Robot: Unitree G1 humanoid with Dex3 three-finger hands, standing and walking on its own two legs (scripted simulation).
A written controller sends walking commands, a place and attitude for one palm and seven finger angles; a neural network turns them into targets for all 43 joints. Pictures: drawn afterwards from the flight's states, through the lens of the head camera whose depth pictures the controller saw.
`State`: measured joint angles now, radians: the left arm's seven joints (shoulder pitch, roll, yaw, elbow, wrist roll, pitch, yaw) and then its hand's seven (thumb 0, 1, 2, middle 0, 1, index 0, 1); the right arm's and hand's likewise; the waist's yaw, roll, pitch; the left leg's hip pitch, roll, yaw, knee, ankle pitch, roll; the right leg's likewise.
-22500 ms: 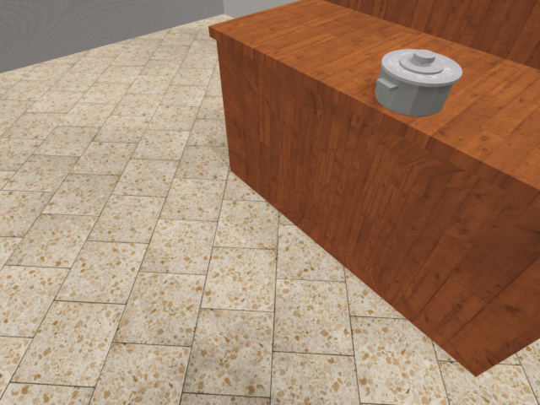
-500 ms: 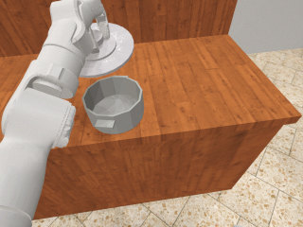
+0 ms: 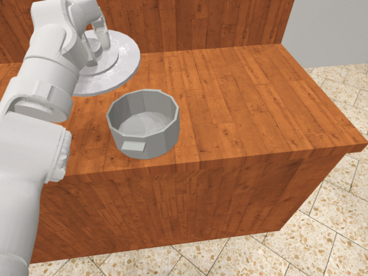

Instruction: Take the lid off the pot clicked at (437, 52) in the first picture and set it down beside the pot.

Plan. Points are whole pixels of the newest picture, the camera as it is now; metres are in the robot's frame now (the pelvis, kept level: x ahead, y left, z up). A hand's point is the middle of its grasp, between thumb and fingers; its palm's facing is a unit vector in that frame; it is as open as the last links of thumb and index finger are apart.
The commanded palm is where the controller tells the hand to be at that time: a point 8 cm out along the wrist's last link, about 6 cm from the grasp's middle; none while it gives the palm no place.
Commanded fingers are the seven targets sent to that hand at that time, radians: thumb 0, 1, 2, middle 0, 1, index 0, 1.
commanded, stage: move the lid sideways beside the pot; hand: left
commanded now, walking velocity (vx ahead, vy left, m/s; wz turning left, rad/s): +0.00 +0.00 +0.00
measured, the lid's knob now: (88, 48) +0.50 +0.19 +0.26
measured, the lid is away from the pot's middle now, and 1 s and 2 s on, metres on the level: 0.08 0.20 0.24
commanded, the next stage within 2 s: lower the lid onto the table in 1.40 s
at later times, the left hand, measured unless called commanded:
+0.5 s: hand (47, 51) +0.45 +0.24 +0.28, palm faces -0.17 -0.11 -0.98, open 7.8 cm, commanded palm +0.44 +0.25 +0.34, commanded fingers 0.00 0.56 1.00 -0.77 -1.09 -0.86 -1.11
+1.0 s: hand (22, 51) +0.46 +0.29 +0.28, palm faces -0.17 -0.11 -0.98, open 7.8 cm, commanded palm +0.44 +0.30 +0.34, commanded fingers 0.00 0.56 1.00 -0.77 -1.09 -0.86 -1.11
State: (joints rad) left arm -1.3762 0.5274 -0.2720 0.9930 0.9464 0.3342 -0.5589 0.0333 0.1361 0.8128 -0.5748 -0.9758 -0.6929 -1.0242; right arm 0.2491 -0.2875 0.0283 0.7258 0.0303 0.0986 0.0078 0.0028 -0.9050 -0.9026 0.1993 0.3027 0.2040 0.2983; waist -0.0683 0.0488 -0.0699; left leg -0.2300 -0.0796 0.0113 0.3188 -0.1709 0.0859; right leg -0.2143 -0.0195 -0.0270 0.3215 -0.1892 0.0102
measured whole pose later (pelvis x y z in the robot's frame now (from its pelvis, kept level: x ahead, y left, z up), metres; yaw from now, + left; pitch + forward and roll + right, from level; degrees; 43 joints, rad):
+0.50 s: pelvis -0.01 +0.00 +0.00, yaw +0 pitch +4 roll -1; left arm -1.31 0.67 -0.23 0.94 0.96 0.28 -0.58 0.03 0.14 0.81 -0.58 -0.98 -0.69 -1.03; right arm 0.24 -0.29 0.03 0.70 0.04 0.13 0.00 0.00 -0.90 -0.90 0.20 0.30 0.20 0.30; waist -0.07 0.04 -0.05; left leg -0.24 -0.07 0.01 0.34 -0.17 0.09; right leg -0.21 -0.01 -0.03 0.32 -0.18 0.01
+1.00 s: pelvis +0.00 +0.01 +0.00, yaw +0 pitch +6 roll -1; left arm -1.28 0.80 -0.16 0.94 0.97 0.21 -0.59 0.03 0.14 0.81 -0.57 -0.98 -0.69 -1.03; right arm 0.26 -0.30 0.03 0.69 0.05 0.17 -0.01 0.00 -0.90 -0.90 0.20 0.30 0.20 0.30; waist -0.08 0.05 -0.06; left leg -0.27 -0.08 0.01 0.35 -0.18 0.09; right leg -0.23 -0.01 -0.03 0.31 -0.18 0.02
